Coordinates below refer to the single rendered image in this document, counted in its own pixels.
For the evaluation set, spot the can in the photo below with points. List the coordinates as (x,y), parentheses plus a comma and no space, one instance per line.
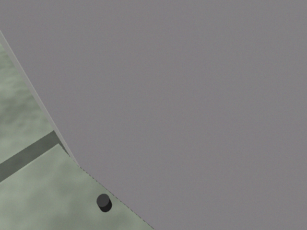
(104,203)

